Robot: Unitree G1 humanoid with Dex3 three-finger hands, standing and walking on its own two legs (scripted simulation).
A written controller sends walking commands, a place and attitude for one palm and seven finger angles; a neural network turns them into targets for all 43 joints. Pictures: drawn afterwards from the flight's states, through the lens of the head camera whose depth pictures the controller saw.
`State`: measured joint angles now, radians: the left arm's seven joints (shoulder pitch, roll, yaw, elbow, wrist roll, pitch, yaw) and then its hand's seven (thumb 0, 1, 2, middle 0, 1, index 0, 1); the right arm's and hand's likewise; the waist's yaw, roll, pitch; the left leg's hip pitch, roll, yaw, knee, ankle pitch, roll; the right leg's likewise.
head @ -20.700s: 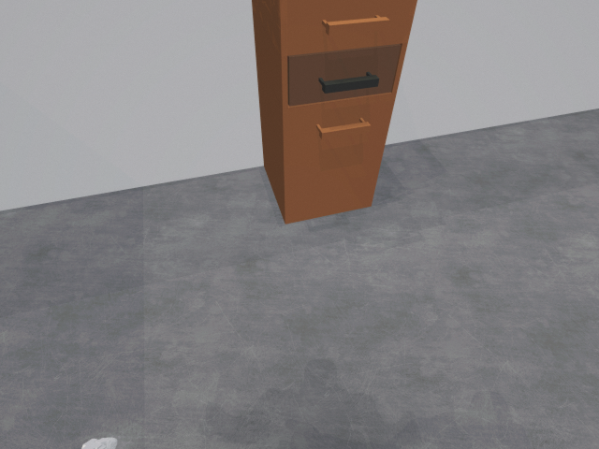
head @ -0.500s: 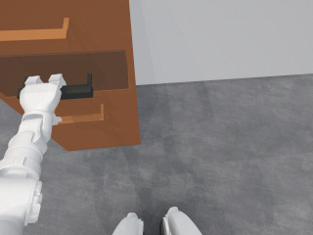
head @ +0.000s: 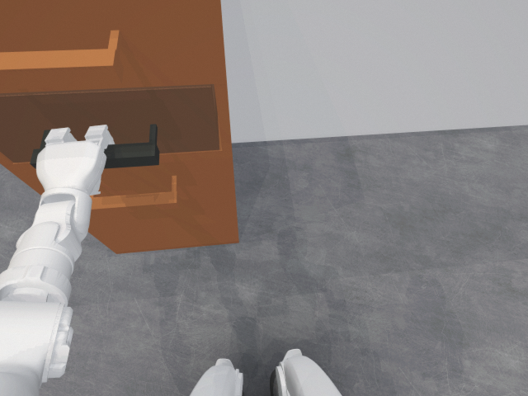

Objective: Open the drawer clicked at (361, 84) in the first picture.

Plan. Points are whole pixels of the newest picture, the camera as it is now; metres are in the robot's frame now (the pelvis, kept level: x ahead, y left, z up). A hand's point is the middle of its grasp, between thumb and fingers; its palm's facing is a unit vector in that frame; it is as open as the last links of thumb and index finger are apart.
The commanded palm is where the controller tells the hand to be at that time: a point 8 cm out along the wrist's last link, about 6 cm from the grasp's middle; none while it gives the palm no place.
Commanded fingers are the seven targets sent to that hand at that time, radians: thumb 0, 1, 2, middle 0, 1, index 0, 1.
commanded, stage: pull the drawer open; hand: left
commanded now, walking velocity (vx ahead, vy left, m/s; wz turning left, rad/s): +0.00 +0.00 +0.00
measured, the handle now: (99, 145) +0.51 +0.27 -0.01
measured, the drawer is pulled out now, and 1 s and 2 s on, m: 0.00 0.11 0.23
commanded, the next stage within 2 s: none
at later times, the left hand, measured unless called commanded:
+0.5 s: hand (86, 207) +0.41 +0.27 -0.03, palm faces -0.05 -0.05 -1.00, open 6.4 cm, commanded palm +0.37 +0.26 +0.03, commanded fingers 0.00 0.90 0.90 -0.40 -1.35 -0.40 -1.35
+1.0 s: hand (81, 246) +0.34 +0.27 -0.03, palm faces -0.05 -0.06 -1.00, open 6.5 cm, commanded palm +0.31 +0.26 +0.03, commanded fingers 0.00 0.90 0.90 -0.40 -1.35 -0.40 -1.35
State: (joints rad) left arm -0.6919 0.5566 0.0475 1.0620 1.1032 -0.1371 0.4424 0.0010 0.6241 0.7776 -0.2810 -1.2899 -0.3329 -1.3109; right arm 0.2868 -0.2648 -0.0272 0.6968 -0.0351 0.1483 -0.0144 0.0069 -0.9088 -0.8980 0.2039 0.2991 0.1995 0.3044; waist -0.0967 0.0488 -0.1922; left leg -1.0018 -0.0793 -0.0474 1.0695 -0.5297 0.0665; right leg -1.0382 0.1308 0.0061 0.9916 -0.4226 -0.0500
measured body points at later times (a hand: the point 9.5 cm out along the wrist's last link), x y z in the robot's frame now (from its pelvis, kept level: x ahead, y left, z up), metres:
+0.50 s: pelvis +0.02 +0.01 +0.01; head +0.13 +0.01 +0.45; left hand +0.40 +0.27 +0.03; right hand +0.09 -0.26 -0.12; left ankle -0.03 +0.07 -0.66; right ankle +0.01 -0.09 -0.66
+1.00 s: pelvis +0.03 +0.01 +0.02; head +0.11 +0.01 +0.46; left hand +0.34 +0.27 +0.03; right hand +0.15 -0.25 -0.10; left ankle -0.03 +0.07 -0.66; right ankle +0.01 -0.09 -0.66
